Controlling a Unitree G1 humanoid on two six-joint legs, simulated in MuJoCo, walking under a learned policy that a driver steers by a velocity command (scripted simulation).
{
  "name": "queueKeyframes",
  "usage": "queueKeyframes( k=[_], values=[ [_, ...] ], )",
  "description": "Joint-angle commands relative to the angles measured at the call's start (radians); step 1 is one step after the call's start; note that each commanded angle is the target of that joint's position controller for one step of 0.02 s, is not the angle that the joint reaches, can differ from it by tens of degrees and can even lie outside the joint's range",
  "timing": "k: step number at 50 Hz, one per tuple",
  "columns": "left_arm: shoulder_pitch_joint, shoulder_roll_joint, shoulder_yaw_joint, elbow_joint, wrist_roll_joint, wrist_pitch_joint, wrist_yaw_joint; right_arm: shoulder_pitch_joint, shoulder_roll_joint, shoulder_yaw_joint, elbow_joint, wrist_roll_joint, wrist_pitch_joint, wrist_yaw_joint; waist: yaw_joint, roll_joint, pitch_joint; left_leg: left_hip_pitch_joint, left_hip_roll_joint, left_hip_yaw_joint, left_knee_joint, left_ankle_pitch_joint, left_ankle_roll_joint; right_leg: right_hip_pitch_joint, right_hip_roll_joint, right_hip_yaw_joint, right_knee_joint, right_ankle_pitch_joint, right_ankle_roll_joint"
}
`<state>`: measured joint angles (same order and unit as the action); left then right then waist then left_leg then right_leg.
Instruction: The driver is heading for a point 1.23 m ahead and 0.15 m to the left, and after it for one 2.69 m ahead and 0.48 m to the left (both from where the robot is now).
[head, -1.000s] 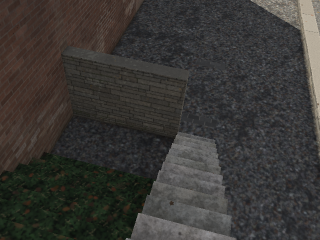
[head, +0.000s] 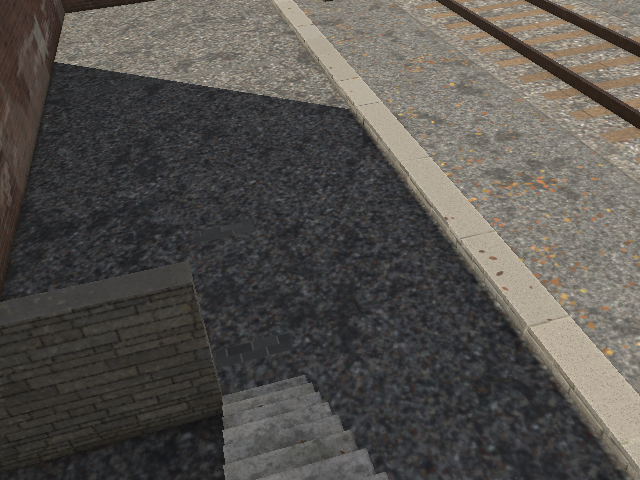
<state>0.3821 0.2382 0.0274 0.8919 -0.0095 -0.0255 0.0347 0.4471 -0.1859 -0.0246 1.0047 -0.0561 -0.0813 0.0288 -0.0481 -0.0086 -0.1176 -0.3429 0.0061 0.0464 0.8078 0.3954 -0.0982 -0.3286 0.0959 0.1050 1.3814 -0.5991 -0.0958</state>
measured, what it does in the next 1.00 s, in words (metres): goes down, turning left: left foot 0.19 m lower, then right foot 0.19 m higher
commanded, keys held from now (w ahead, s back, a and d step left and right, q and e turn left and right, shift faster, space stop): w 0.14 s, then w+q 0.86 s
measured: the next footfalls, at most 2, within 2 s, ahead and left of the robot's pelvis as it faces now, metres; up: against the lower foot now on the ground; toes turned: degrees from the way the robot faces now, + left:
left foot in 0.10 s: +0.06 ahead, +0.13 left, -0.19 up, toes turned -12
right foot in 0.24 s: +0.02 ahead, -0.09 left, +0.00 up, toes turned -6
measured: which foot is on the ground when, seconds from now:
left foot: up 0.00-0.08, down 0.10-0.34, up 0.36-0.60, down 0.62-1.00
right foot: down 0.00-0.10, up 0.12-0.22, down 0.24-0.46, up 0.48-0.68, down 0.70-1.00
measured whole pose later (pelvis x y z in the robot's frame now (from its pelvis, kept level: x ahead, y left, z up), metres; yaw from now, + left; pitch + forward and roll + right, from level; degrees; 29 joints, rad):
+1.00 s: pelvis +0.40 -0.16 -0.31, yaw +15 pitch +3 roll -9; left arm 0.02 0.16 0.01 0.73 0.03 0.00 -0.02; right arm 0.51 -0.17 -0.08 1.02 -0.02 -0.01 -0.09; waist -0.12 0.05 -0.06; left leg -0.29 -0.11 -0.53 0.83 -0.45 0.09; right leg -0.60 0.18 -0.23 1.48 -0.29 -0.02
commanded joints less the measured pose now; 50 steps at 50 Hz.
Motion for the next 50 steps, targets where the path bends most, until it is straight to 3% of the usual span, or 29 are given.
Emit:
queueKeyframes(
  k=[1, 3, 5, 6, 7, 8, 10, 12, 13, 15, 16, 17, 19, 22, 23, 24, 25, 27, 29, 31, 32, 33, 34, 35, 37, 43, 45, 48, 50],
  values=[
    [-0.030, 0.032, -0.002, -0.095, 0.020, 0.010, 0.021, -0.020, -0.070, 0.001, -0.033, 0.022, -0.004, 0.014, -0.026, 0.030, 0.347, -0.039, -0.093, 0.171, -0.445, 0.203, 0.002, -0.092, 0.060, -0.113, -0.409, 0.099, -0.010],
    [-0.215, 0.040, 0.006, -0.158, 0.037, 0.019, 0.055, 0.257, 0.007, 0.022, 0.078, -0.006, 0.016, 0.015, -0.137, -0.029, 0.290, 0.220, -0.076, 0.186, -0.558, 0.118, 0.031, -0.117, 0.074, -0.135, -0.116, 0.357, -0.043],
    [-0.271, 0.007, 0.011, -0.190, 0.029, 0.027, 0.006, 0.447, -0.001, 0.021, 0.097, -0.012, 0.014, 0.031, -0.192, 0.043, 0.160, 0.483, 0.099, 0.028, -0.601, 0.081, 0.091, -0.286, 0.122, -0.119, 0.359, 0.055, -0.073],
    [-0.285, -0.071, -0.005, -0.223, -0.005, 0.024, -0.019, 0.352, -0.021, 0.039, 0.055, -0.014, 0.005, 0.036, -0.123, 0.113, 0.100, 0.510, 0.183, -0.130, -0.419, 0.284, 0.040, -0.390, 0.136, -0.059, 0.566, -0.188, -0.059],
    [-0.233, -0.130, -0.020, -0.272, -0.055, 0.009, -0.030, 0.376, -0.113, 0.036, 0.077, -0.030, -0.016, 0.028, -0.017, 0.250, 0.031, 0.639, 0.300, -0.341, -0.143, 0.892, 0.175, -0.569, 0.099, -0.052, 0.571, -0.217, -0.024],
    [-0.206, -0.079, -0.019, -0.242, -0.031, 0.009, -0.018, 0.459, -0.175, 0.013, 0.108, -0.027, -0.027, 0.016, -0.029, 0.154, -0.009, 0.749, 0.410, -0.447, -0.156, 0.741, 0.317, -0.717, 0.045, 0.002, 0.595, -0.135, -0.032],
    [-0.439, -0.009, -0.022, -0.266, 0.004, 0.022, -0.019, 0.407, -0.009, 0.058, 0.058, -0.003, -0.030, -0.009, -0.101, -0.008, 0.031, 0.461, 0.316, -0.459, -0.329, 0.131, 0.337, -0.622, -0.033, -0.090, 0.409, -0.046, 0.024],
    [-0.461, 0.016, -0.021, -0.298, 0.026, 0.036, -0.037, 0.364, -0.093, 0.010, 0.107, -0.012, -0.043, -0.018, -0.072, 0.244, 0.175, 0.311, 0.368, -0.709, -0.329, -0.090, 0.450, -0.674, -0.115, -0.011, 0.134, 0.035, 0.070],
    [-0.579, 0.107, 0.006, -0.332, 0.015, 0.037, -0.026, 0.349, -0.011, 0.033, 0.062, -0.014, -0.044, -0.019, -0.099, 0.061, 0.257, 0.343, 0.270, -0.617, -0.338, -0.324, 0.384, -0.769, -0.121, -0.027, -0.100, 0.215, 0.078],
    [-0.609, 0.055, -0.014, -0.315, -0.003, 0.023, -0.032, 0.314, -0.021, 0.036, 0.086, -0.030, 0.003, -0.044, -0.125, 0.073, 0.223, 0.159, 0.158, -0.422, -0.263, -0.343, 0.254, -0.422, -0.064, -0.147, -0.369, 0.250, 0.099],
    [-0.480, 0.047, -0.017, -0.282, -0.023, 0.015, -0.031, 0.295, -0.027, 0.032, 0.084, -0.018, 0.030, -0.051, -0.049, -0.033, 0.163, -0.008, 0.061, -0.211, -0.082, -0.256, 0.170, -0.121, -0.087, -0.115, -0.447, 0.446, 0.071],
    [-0.265, 0.031, -0.014, -0.230, -0.045, 0.005, -0.024, 0.221, -0.056, 0.016, 0.077, -0.013, 0.037, -0.047, 0.066, 0.067, 0.095, -0.182, 0.016, -0.056, 0.126, -0.256, 0.089, 0.127, -0.176, -0.005, -0.548, 0.355, 0.028],
    [-0.044, 0.094, 0.009, -0.093, 0.007, -0.026, -0.022, 0.083, -0.011, 0.004, 0.073, -0.003, 0.030, -0.052, 0.131, 0.039, 0.263, -0.555, 0.007, -0.039, 0.388, -0.662, 0.020, 0.226, -0.378, 0.129, -0.597, 0.372, -0.022],
    [-0.191, 0.028, 0.021, -0.013, 0.015, -0.118, -0.015, 0.233, 0.016, -0.021, 0.117, 0.032, 0.005, -0.048, -0.063, 0.006, 0.414, -0.475, 0.028, -0.056, 0.042, -0.532, 0.043, 0.055, -0.350, -0.177, -0.355, 0.281, -0.013],
    [-0.392, -0.013, 0.026, -0.053, 0.043, -0.133, -0.015, 0.341, 0.029, -0.029, 0.136, 0.034, -0.002, -0.044, -0.191, 0.036, 0.405, -0.166, 0.000, -0.005, -0.200, -0.431, 0.058, -0.159, -0.262, -0.382, -0.213, 0.242, 0.015],
    [-0.633, 0.026, 0.038, -0.052, 0.026, -0.133, -0.027, 0.737, -0.002, -0.064, 0.249, 0.007, 0.012, -0.040, -0.474, 0.059, 0.277, 0.247, 0.033, 0.003, -0.119, -0.178, 0.170, -0.388, -0.147, -0.441, 0.191, 0.335, 0.055],
    [-0.692, 0.007, 0.044, -0.073, 0.009, -0.126, -0.051, 0.855, 0.022, -0.060, 0.293, 0.000, 0.012, -0.043, -0.529, 0.280, 0.224, 0.392, 0.076, -0.078, -0.348, 0.023, 0.217, -0.503, -0.014, -0.485, 0.405, 0.010, 0.085],
    [-0.760, -0.047, 0.044, -0.067, 0.035, -0.130, -0.068, 0.887, 0.140, -0.011, 0.312, -0.004, 0.018, -0.055, -0.492, 0.048, 0.158, 0.458, 0.100, -0.113, -0.454, 0.285, 0.199, -0.474, 0.027, -0.390, 0.382, -0.255, 0.063],
    [-0.585, -0.062, 0.034, -0.039, 0.032, -0.045, -0.042, 0.540, 0.077, 0.000, 0.179, 0.002, 0.026, -0.046, -0.292, 0.025, 0.082, 0.509, 0.137, -0.201, -0.608, 0.226, 0.114, -0.331, 0.031, -0.317, 0.256, -0.113, 0.046],
    [-0.513, -0.142, 0.005, -0.046, 0.059, 0.045, -0.059, 0.550, 0.077, 0.035, 0.188, 0.005, 0.044, -0.019, -0.218, 0.286, 0.144, 0.419, 0.033, -0.177, -0.313, 0.503, 0.015, -0.411, 0.082, -0.368, 0.435, -0.303, 0.095],
    [-0.411, -0.186, -0.014, -0.092, 0.058, 0.081, -0.088, 0.558, 0.141, 0.081, 0.215, 0.037, 0.035, -0.033, -0.056, 0.442, 0.283, 0.267, -0.030, -0.372, -0.245, 0.763, -0.024, -0.570, 0.088, -0.367, 0.424, -0.378, 0.131],
    [-0.296, -0.277, -0.054, -0.132, 0.027, 0.074, -0.082, 0.506, -0.014, 0.051, 0.206, 0.034, 0.022, -0.049, 0.035, 0.640, 0.255, 0.252, 0.178, -0.786, -0.228, 0.565, 0.224, -0.738, 0.013, -0.208, 0.439, -0.201, 0.137],
    [-0.203, -0.185, -0.057, -0.078, 0.044, 0.064, -0.069, 0.454, -0.068, 0.024, 0.212, 0.050, 0.032, -0.048, 0.096, 0.360, 0.111, 0.415, 0.288, -0.878, -0.232, 0.494, 0.337, -0.828, -0.038, -0.142, 0.532, -0.083, 0.124],
    [-0.180, 0.002, -0.019, -0.046, 0.064, 0.036, -0.032, 0.333, -0.223, -0.032, 0.152, 0.004, 0.032, -0.062, 0.093, 0.222, -0.058, 0.449, 0.353, -0.975, -0.237, 0.057, 0.412, -0.788, -0.119, 0.046, 0.172, 0.269, 0.140],
    [-0.450, 0.160, 0.037, -0.092, 0.028, 0.020, -0.020, 0.322, -0.091, -0.020, 0.119, 0.035, 0.040, -0.086, -0.003, -0.018, 0.076, 0.239, 0.254, -0.908, -0.231, -0.040, 0.382, -0.645, -0.119, 0.108, 0.060, 0.232, 0.182],
    [-0.483, -0.027, 0.008, -0.181, 0.021, 0.007, -0.049, 0.439, -0.054, -0.069, 0.133, 0.028, 0.070, -0.099, -0.138, 0.105, 0.182, 0.211, 0.094, -0.684, 0.089, -0.017, 0.388, -0.706, -0.037, 0.011, 0.080, -0.238, 0.080],
    [-0.517, -0.069, -0.019, -0.231, 0.040, 0.015, -0.062, 0.371, -0.019, -0.060, 0.088, 0.038, 0.079, -0.113, -0.128, 0.064, 0.165, 0.265, 0.047, -0.727, -0.069, -0.108, 0.321, -0.624, -0.011, -0.025, -0.240, 0.161, 0.102],
    [-0.510, -0.039, -0.003, -0.283, 0.025, 0.008, -0.054, 0.228, -0.100, -0.070, 0.020, 0.032, 0.073, -0.126, -0.053, 0.234, 0.182, 0.326, 0.033, -0.751, 0.057, 0.117, 0.364, -0.706, 0.009, -0.010, -0.136, -0.033, 0.102],
    [-0.546, -0.003, -0.007, -0.343, 0.041, -0.026, -0.056, 0.206, -0.105, -0.081, -0.005, 0.052, 0.076, -0.124, -0.062, 0.175, 0.172, 0.353, -0.009, -0.764, -0.057, 0.175, 0.326, -0.591, 0.036, -0.048, -0.432, 0.142, 0.091]
  ],
)
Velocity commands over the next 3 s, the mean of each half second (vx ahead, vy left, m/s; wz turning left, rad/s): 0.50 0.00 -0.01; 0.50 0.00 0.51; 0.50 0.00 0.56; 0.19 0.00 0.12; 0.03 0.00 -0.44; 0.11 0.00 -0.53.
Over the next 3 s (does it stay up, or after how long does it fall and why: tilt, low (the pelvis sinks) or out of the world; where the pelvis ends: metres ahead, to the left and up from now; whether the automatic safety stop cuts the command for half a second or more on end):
stays up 1.59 0.15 -1.34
